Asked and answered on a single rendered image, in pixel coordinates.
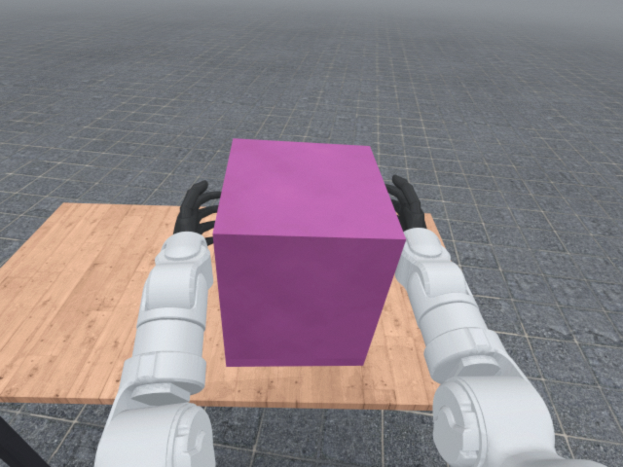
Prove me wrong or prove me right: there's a left robot upper arm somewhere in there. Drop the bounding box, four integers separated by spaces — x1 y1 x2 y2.
95 402 216 467

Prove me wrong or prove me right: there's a left robot forearm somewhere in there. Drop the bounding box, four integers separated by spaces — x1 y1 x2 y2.
94 232 213 467

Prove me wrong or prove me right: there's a table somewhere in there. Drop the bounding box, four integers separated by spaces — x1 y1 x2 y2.
0 202 446 467

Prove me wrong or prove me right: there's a right robot forearm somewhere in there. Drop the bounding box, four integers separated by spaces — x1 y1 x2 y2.
395 228 555 446

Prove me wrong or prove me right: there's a right robot hand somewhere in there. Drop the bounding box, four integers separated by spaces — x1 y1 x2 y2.
385 174 427 232

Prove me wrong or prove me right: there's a carton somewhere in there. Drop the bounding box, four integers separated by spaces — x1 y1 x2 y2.
212 138 406 367

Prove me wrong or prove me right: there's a left robot hand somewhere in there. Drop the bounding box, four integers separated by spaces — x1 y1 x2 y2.
173 180 222 246

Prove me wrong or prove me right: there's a right robot upper arm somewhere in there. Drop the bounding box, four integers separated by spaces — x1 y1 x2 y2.
433 376 607 467

